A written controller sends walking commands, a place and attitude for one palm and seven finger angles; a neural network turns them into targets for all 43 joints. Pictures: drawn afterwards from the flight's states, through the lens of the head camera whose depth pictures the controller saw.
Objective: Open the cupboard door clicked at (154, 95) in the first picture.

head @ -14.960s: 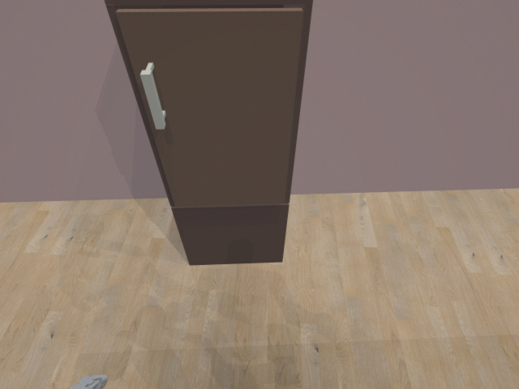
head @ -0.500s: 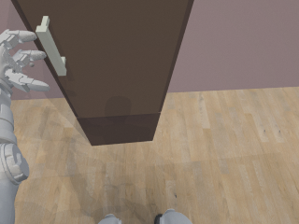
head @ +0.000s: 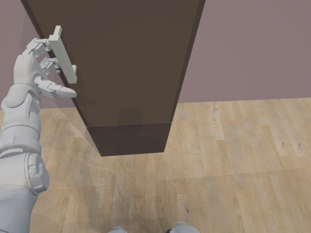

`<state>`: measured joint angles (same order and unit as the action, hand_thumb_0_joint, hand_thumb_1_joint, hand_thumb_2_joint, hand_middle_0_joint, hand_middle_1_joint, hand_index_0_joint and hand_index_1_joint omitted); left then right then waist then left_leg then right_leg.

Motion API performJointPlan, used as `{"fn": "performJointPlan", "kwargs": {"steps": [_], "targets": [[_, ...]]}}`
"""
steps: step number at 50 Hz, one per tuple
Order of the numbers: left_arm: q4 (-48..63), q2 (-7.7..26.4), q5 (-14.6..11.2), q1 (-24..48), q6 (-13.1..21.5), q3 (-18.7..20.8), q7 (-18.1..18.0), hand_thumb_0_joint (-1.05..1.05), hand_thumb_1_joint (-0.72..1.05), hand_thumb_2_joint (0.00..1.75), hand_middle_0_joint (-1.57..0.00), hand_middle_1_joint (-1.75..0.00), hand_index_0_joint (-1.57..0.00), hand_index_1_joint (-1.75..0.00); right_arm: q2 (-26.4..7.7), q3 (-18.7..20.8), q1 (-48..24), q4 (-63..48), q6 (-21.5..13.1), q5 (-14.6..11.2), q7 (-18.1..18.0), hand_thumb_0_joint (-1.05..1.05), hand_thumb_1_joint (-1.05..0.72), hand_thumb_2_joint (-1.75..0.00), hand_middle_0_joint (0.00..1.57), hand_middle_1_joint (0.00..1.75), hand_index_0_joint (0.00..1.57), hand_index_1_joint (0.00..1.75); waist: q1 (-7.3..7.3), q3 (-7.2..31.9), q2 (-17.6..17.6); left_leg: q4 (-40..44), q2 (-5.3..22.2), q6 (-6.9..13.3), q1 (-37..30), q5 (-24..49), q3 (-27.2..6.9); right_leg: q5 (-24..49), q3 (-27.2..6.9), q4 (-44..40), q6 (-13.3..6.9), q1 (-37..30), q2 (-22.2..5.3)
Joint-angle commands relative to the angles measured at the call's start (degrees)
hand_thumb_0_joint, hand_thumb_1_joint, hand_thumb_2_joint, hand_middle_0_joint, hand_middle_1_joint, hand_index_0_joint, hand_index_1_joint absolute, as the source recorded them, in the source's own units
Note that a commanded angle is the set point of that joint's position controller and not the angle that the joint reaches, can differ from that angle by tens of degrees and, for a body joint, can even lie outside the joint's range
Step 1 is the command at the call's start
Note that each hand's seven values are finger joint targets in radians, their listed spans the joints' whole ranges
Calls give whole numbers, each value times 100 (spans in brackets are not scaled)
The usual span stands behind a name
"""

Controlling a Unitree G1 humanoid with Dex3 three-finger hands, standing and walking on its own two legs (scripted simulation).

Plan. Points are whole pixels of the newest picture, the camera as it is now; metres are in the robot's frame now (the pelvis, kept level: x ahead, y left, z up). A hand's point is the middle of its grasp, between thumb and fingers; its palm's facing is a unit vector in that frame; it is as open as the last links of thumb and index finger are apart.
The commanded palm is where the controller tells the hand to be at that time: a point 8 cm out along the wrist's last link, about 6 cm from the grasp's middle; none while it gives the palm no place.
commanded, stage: slide the fingers in behind the handle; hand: left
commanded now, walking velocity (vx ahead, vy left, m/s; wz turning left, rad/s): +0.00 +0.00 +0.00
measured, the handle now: (65, 56) +0.54 +0.21 +0.12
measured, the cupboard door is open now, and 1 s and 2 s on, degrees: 0 0 4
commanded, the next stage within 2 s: close the thumb around the handle in 0.82 s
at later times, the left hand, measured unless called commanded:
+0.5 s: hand (71, 72) +0.49 +0.19 +0.11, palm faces +0.03 -1.00 +0.02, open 14.0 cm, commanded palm +0.46 +0.25 +0.12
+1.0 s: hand (68, 72) +0.48 +0.20 +0.12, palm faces +0.03 -1.00 +0.02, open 13.9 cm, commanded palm +0.46 +0.25 +0.12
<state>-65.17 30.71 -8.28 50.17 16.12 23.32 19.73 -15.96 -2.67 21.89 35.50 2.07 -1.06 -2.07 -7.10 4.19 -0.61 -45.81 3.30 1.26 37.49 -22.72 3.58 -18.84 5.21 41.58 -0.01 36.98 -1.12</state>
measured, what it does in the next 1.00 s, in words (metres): stands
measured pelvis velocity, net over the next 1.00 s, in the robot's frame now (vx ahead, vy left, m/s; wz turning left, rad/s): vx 0.00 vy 0.00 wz -0.01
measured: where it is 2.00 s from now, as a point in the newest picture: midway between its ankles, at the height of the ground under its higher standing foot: outside the picture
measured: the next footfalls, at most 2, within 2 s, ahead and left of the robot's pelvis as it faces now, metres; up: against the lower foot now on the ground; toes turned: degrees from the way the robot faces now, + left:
none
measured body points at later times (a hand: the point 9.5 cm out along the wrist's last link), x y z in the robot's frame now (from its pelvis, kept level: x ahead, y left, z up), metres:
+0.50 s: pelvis +0.00 -0.01 +0.00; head +0.09 +0.01 +0.44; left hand +0.48 +0.25 +0.11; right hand +0.01 -0.27 -0.11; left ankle -0.01 +0.10 -0.71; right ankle +0.01 -0.12 -0.71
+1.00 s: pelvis +0.00 +0.00 +0.00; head +0.08 +0.01 +0.44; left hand +0.47 +0.25 +0.12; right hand +0.02 -0.27 -0.11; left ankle -0.01 +0.10 -0.71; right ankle +0.01 -0.12 -0.71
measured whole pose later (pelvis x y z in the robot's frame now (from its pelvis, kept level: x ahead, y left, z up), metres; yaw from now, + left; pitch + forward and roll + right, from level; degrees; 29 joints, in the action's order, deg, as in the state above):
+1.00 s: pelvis +0.00 +0.00 +0.00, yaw +0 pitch +14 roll -2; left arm -64.8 27.6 -7.8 49.4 17.1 22.2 15.4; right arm -15.8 -2.0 22.8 36.1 1.5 -0.9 -1.6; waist -7.3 4.4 -0.8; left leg -45.1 3.3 1.1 36.6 -22.3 3.9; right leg -18.6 4.7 41.5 -0.2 36.6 -0.9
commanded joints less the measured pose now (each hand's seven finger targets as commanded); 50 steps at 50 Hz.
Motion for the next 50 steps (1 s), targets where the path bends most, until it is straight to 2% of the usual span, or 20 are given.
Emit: {"fn": "performJointPlan", "kwargs": {"steps": [1,3,4,8,10,12,13,14,20,22,27,30,34,38,42,43,44,47,49,50], "targets": [[1109,1703,-3,2417,310,286,-162,0,-50,30,-30,-120,-30,-120,-995,383,743,-421,-108,16,-74,0,-90,-90,20,30,20,30,-3,2205,-432,516,-204,52,-1187,2078,-415,1977,-299,-286,-88,-1153,290],[1191,1910,64,2385,398,433,-226,0,-50,30,-30,-120,-30,-120,-991,387,776,-440,-99,32,-63,0,-90,-90,20,30,20,30,48,2340,-417,476,-199,62,-1206,2237,-408,2136,-325,-242,-90,-1261,298],[1375,1880,83,2479,454,358,-233,0,-50,30,-30,-120,-30,-120,-979,390,747,-462,-96,19,-64,0,-90,-90,20,30,20,30,19,2390,-590,469,-196,51,-1291,2295,-389,2189,-341,-240,-87,-1244,293],[1511,1722,16,2638,599,287,-218,0,-50,30,-30,-120,-30,-120,-965,421,762,-437,-116,13,-60,0,-90,-90,20,30,20,30,-49,2549,-603,449,-194,61,-1424,2232,-378,2193,-374,-276,-82,-1285,317],[1435,1530,-30,2507,562,182,-183,0,-50,30,-30,-120,-30,-120,-968,413,743,-425,-123,6,-60,0,-90,-90,20,30,20,30,-35,2501,-701,473,-189,39,-1493,2192,-391,2075,-342,-296,-101,-1174,322],[1290,1306,-80,2610,487,28,-149,0,-50,30,-30,-120,-30,-120,-966,418,790,-349,-136,16,-68,0,-90,-90,20,30,20,30,-164,2312,-555,474,-183,70,-1459,2090,-395,2001,-321,-348,-90,-1058,330],[1214,1507,-77,2486,444,191,-147,0,-50,30,-30,-120,-30,-120,-996,435,795,-349,-129,3,-74,0,-90,-90,20,30,20,30,-79,2336,-470,492,-184,67,-1336,2035,-383,2006,-341,-355,-78,-1163,316],[1177,1331,-69,2490,386,12,-130,0,-50,30,-30,-120,-30,-120,-986,421,772,-363,-123,-12,-73,0,-90,-90,20,30,20,30,-128,2267,-512,529,-194,63,-1313,1923,-385,1915,-332,-373,-80,-1109,312],[1189,1116,-29,2733,374,-103,-338,0,-50,30,-30,-120,-30,-120,-955,423,815,-310,-167,23,-42,0,-90,-90,20,30,20,30,-188,2088,-429,535,-192,66,-1297,1803,-423,1714,-313,-393,-74,-898,317],[1077,1492,20,2783,429,186,-461,0,-50,30,-30,-120,-30,-120,-998,424,864,-282,-172,39,-57,0,-90,-90,20,30,20,30,-169,2044,-193,521,-194,89,-1119,1687,-431,1673,-345,-383,-75,-1014,315],[1139,1915,224,2853,579,402,-560,0,-50,30,-30,-120,-30,-120,-989,401,890,-331,-193,54,-59,0,-90,-90,20,30,20,30,-85,2482,-430,466,-227,86,-1097,1875,-394,1938,-418,-258,-75,-1279,287],[1411,1628,196,2786,682,228,-483,0,-50,30,-30,-120,-30,-120,-941,414,837,-379,-209,46,-21,0,-90,-90,20,30,20,30,-27,2728,-820,436,-206,31,-1482,2192,-399,2062,-373,-217,-90,-1153,308],[1202,1636,-7,2562,565,330,-354,0,-50,30,-30,-120,-30,-120,-977,417,822,-376,-168,14,-51,0,-90,-90,20,30,20,30,-49,2532,-365,487,-205,68,-1224,2074,-340,2196,-379,-299,-68,-1412,322],[1192,1322,26,2562,456,10,-285,0,-50,30,-30,-120,-30,-120,-968,423,800,-350,-156,1,-71,0,-90,-90,20,30,20,30,-140,2174,-513,531,-188,74,-1285,1960,-357,1978,-332,-364,-75,-1061,313],[1358,975,-75,2581,496,-158,-317,0,-50,30,-30,-120,-30,-120,-951,444,816,-332,-172,23,-48,0,-90,-90,20,30,20,30,-150,2208,-558,517,-173,50,-1570,2163,-418,1925,-284,-355,-106,-907,339],[1391,1162,-82,2590,517,18,-352,0,-50,30,-30,-120,-30,-120,-969,462,841,-295,-167,31,-49,0,-90,-90,20,30,20,30,-95,2336,-454,517,-154,35,-1590,2242,-450,1972,-276,-333,-95,-970,335],[1375,871,-93,2604,498,-203,-348,0,-50,30,-30,-120,-30,-120,-941,454,803,-313,-182,19,-31,0,-90,-90,20,30,20,30,-142,2334,-592,511,-170,25,-1664,2207,-434,1915,-281,-339,-90,-879,337],[1236,1225,-57,2440,499,117,-436,0,-44,32,-30,-121,-30,-121,-983,454,833,-286,-175,41,-34,0,-90,-90,20,30,20,30,-45,2231,-340,520,-179,37,-1445,2161,-443,1935,-268,-305,-109,-1029,328],[1269,1126,23,2532,489,-10,-492,0,-33,37,-31,-122,-31,-122,-940,436,768,-306,-178,33,-21,0,-90,-90,20,30,20,30,-70,2175,-491,546,-200,37,-1401,2033,-411,1862,-292,-324,-89,-965,305],[1179,1186,56,2486,479,41,-516,0,-28,40,-32,-122,-32,-122,-948,435,774,-309,-183,40,-23,0,-90,-90,20,30,20,30,-65,2112,-330,544,-195,47,-1307,1929,-413,1809,-296,-332,-85,-973,306]]}}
